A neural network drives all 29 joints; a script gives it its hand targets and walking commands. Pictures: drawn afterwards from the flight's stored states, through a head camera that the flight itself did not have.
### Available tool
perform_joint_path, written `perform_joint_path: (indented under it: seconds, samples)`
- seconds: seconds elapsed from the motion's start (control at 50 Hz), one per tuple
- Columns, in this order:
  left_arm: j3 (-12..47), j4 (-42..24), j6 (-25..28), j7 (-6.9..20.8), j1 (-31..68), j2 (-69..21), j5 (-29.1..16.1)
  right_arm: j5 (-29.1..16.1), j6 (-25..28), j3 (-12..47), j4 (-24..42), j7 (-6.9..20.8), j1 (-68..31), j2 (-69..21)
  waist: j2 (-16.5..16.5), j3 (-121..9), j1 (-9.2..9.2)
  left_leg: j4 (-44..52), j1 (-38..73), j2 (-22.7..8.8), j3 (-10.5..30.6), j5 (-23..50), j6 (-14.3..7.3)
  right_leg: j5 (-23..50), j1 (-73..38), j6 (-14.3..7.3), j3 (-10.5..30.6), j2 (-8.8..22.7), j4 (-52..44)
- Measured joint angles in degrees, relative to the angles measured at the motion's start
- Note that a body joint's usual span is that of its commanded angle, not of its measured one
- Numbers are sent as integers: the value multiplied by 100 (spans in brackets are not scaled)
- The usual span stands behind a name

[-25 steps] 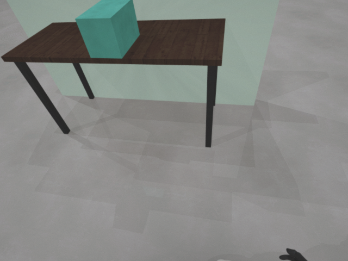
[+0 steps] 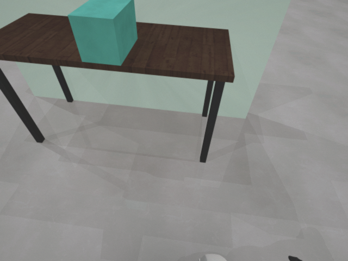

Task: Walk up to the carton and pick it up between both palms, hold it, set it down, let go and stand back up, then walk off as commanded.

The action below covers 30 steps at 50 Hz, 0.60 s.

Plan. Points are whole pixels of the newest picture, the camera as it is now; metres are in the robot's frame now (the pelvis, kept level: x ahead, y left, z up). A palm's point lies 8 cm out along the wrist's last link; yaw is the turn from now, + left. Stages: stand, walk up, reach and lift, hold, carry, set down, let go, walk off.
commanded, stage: walk up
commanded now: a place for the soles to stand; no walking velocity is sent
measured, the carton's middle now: (108, 28) +1.07 +0.30 +0.08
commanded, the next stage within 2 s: none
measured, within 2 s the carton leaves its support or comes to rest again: neither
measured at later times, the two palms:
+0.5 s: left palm out of the picture +0.14 +0.44 -0.09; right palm (252, 241) +0.20 -0.20 -0.12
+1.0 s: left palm out of the picture +0.22 +0.53 -0.10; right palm (216, 213) +0.28 -0.12 -0.14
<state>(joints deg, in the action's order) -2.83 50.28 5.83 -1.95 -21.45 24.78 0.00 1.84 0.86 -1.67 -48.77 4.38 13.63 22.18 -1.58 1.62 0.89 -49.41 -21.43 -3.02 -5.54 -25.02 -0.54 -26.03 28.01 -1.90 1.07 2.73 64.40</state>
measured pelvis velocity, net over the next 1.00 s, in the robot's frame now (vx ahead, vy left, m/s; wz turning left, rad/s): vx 0.19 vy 0.18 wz -0.04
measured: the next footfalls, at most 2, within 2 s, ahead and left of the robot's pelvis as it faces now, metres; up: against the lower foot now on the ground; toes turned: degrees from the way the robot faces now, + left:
right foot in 0.08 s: +0.13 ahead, -0.13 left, +0.00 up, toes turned -3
left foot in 0.40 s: +0.19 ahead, +0.21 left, +0.00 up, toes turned +2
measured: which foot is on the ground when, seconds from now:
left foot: down 0.00-0.12, up 0.14-0.38, down 0.40-0.70, up 0.72-0.94, down 0.96-1.00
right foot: up 0.00-0.06, down 0.08-0.42, up 0.44-0.66, down 0.68-0.98, up 1.00-1.00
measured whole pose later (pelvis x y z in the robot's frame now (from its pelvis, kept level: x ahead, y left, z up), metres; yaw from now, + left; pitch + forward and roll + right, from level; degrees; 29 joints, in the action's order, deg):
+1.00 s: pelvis +0.19 +0.18 -0.03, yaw -3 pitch -2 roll -2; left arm -3.2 50.4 6.0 -4.9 -22.0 26.8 0.0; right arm 1.8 -0.7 -2.4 -44.0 4.1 12.6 23.1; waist 5.4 2.6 0.7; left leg -62.3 -33.4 -3.6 1.1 -27.4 0.3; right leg -29.4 29.3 0.3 2.4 7.8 62.0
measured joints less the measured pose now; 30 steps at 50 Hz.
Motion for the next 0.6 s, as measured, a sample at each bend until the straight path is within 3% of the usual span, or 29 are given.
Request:
perform_joint_path:
  seconds: [0.06,0.1,0.14,0.22,0.36,0.4,0.44,0.52,0.6]
  samples:
    - [0,-1,0,0,0,1,0,0,-18,0,105,-5,0,-1,18,1,1,-8,142,0,-157,-184,-8,-126,-2,0,-9,0,-931]
    - [0,-1,42,0,0,-15,0,0,-84,-2,171,-21,1,3,152,8,-6,-133,151,-48,-174,-342,-6,458,-66,20,-63,-33,-1476]
    - [-2,2,110,-6,-12,-34,0,0,-182,-2,211,-26,-2,2,366,14,14,-647,-20,-74,9,-370,-32,522,-129,140,-138,-80,-1402]
    - [-2,1,113,-62,-61,-34,0,0,-217,-2,484,-44,-75,9,662,14,22,-1890,-694,32,474,-376,-32,345,-342,150,-138,-73,-1580]
    - [-30,1,113,-135,-61,54,0,0,-156,-4,716,-33,-143,15,966,9,16,-1018,-1103,-178,806,-381,-31,65,-436,151,-117,108,-1477]
    - [-30,3,112,-135,-58,98,0,0,-135,-10,661,-28,-141,17,934,12,15,-613,-1054,-197,810,-168,-1,-136,-401,151,-97,213,-1252]
    - [-29,10,60,-146,-54,118,1,0,-49,-15,532,-10,-137,17,759,47,10,-836,-1039,-67,642,67,96,-331,-261,150,63,351,-640]
    - [-23,3,-10,-156,12,96,0,0,-40,-15,214,-14,-81,13,472,41,2,-805,-690,19,359,-201,64,-269,297,151,70,139,1110]
    - [-23,-2,-10,-156,36,102,0,0,-74,-17,144,-51,3,9,217,41,-22,-479,-336,121,137,-192,-31,-199,404,151,44,121,628]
